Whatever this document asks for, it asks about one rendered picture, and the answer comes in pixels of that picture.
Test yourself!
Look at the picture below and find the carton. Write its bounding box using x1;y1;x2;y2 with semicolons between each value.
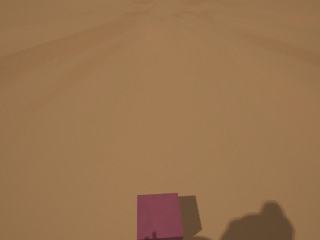
137;193;184;240

